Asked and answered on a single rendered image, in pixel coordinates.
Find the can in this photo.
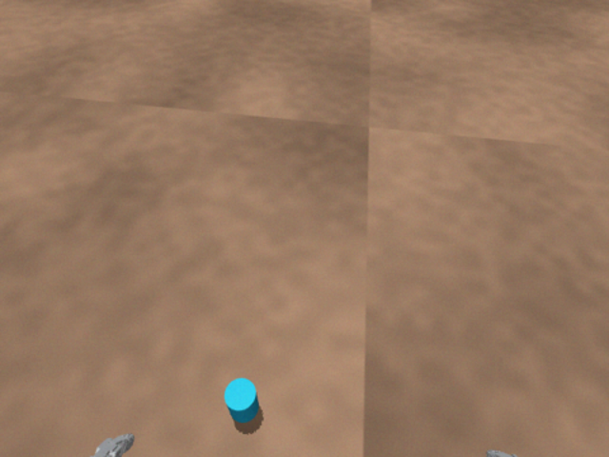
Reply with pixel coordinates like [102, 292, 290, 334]
[225, 378, 259, 423]

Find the left robot hand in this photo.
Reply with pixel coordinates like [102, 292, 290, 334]
[89, 433, 134, 457]

